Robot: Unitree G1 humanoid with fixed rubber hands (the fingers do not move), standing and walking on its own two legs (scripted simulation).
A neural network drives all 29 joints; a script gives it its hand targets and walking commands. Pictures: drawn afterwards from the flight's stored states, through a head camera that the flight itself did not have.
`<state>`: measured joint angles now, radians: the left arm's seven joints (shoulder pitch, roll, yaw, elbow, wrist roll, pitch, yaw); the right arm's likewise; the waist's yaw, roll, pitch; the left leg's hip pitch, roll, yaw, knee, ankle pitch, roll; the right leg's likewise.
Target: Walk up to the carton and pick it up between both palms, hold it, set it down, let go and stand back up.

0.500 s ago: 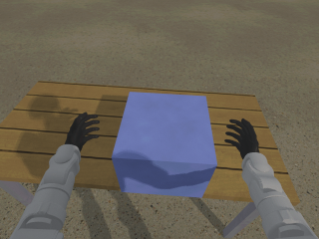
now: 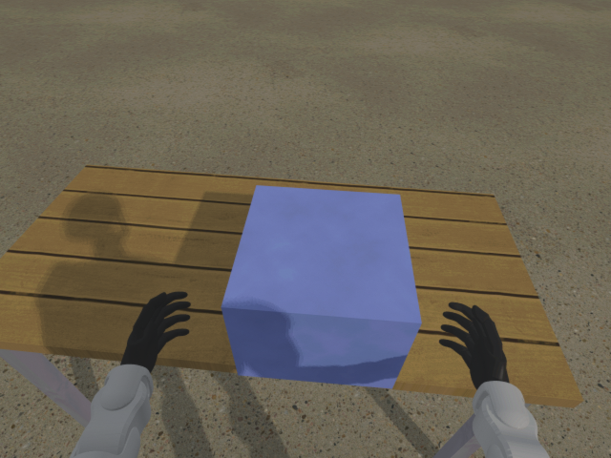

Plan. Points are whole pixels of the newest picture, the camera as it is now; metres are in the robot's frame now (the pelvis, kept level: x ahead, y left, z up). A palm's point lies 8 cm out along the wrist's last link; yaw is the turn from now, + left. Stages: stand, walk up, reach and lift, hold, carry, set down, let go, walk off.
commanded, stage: set down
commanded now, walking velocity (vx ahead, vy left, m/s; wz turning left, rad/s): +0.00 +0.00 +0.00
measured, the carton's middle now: (321, 282) +0.44 +0.01 -0.04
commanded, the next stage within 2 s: let go in 1.60 s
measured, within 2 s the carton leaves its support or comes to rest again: neither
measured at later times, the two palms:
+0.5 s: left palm (129, 422) +0.20 +0.25 -0.03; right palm (489, 431) +0.21 -0.21 -0.03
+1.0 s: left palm (143, 444) +0.18 +0.23 -0.06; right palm (495, 455) +0.19 -0.22 -0.05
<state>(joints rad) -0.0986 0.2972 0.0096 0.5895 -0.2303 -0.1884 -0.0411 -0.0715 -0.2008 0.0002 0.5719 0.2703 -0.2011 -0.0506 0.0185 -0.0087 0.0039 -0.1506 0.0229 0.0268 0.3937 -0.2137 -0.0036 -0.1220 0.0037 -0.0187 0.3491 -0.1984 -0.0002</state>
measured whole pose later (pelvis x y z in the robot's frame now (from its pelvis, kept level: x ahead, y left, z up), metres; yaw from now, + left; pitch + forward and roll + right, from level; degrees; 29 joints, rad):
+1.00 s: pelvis +0.01 +0.00 +0.00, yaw -1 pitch -4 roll +0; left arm 0.17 0.24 -0.02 0.65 -0.14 -0.25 -0.01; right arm 0.14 -0.19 0.02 0.76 0.16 -0.38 0.00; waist 0.04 -0.01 0.04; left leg -0.08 0.02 0.03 0.40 -0.24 -0.01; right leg -0.07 0.01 0.01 0.37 -0.23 0.00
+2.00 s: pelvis +0.01 -0.01 +0.00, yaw -2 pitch -4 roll +0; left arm 0.17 0.20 0.01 0.54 0.01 0.12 0.00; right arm 0.15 -0.20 -0.03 0.74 -0.01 -0.21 0.02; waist 0.00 -0.02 0.08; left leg -0.07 0.03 0.04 0.37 -0.22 -0.01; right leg -0.07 0.02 0.01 0.36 -0.22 -0.01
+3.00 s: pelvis -0.05 +0.00 -0.01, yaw +2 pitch -2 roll -1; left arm 0.37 0.30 -0.01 0.72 0.02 -0.03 0.00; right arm 0.36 -0.29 0.00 0.73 -0.02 -0.02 0.01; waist 0.00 0.00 0.01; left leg -0.29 -0.01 -0.02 0.51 -0.18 0.01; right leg -0.26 -0.01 -0.03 0.49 -0.19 0.01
